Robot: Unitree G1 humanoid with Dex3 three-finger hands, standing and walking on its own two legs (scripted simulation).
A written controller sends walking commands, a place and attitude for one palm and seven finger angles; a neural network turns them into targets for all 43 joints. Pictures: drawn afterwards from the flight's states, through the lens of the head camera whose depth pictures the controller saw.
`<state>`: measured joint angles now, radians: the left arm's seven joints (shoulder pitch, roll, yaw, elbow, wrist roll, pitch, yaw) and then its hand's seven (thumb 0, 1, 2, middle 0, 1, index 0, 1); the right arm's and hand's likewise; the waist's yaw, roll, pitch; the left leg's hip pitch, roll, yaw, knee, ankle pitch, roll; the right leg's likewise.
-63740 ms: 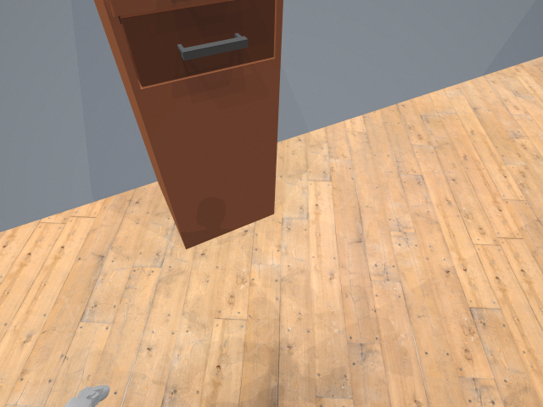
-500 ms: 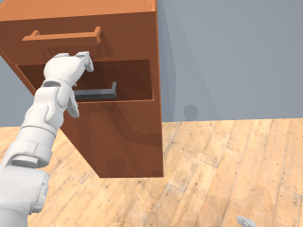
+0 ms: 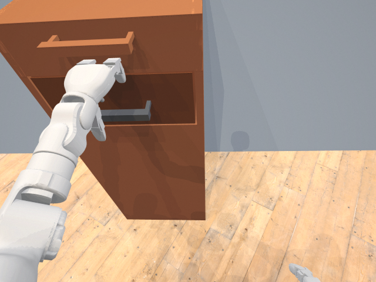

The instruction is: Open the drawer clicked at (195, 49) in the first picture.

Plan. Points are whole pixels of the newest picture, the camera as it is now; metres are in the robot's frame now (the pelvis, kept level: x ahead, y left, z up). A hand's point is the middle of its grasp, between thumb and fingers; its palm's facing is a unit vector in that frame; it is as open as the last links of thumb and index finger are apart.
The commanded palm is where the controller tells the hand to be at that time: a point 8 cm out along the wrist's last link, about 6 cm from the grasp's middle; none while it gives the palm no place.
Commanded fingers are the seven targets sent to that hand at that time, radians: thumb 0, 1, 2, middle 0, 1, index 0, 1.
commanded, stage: re-aim the fingers above the handle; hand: left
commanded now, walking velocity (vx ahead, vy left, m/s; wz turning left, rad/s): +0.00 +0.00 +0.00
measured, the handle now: (117, 110) +0.49 +0.21 +0.09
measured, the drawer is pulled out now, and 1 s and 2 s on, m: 0.00 0.00 0.00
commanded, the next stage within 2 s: lower the fingers behind the handle in 0.02 s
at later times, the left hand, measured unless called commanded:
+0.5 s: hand (108, 112) +0.45 +0.21 +0.12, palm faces +0.06 -0.03 -1.00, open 13.8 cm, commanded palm +0.42 +0.23 +0.18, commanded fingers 0.00 -0.50 0.30 -0.30 -1.20 -0.30 -1.20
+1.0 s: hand (107, 125) +0.44 +0.22 +0.08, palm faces +0.01 -0.02 -1.00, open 13.8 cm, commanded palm +0.42 +0.23 +0.14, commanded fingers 0.00 -0.50 0.30 -0.30 -1.20 -0.30 -1.20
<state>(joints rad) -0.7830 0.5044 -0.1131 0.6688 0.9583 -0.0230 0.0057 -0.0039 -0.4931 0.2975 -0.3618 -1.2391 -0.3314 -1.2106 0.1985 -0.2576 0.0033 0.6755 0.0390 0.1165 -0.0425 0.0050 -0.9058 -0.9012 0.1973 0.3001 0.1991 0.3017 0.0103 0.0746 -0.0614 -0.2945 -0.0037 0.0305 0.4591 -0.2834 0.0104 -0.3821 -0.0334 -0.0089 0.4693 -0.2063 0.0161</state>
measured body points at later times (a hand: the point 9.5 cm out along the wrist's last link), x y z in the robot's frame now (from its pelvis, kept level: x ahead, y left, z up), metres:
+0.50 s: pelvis +0.00 +0.00 +0.00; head +0.05 -0.02 +0.44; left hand +0.44 +0.21 +0.17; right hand +0.10 -0.26 -0.14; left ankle -0.04 +0.11 -0.74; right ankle +0.01 -0.13 -0.74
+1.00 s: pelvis +0.00 +0.00 -0.01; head +0.06 -0.02 +0.44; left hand +0.43 +0.22 +0.14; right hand +0.10 -0.27 -0.14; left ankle -0.04 +0.11 -0.74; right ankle +0.01 -0.13 -0.74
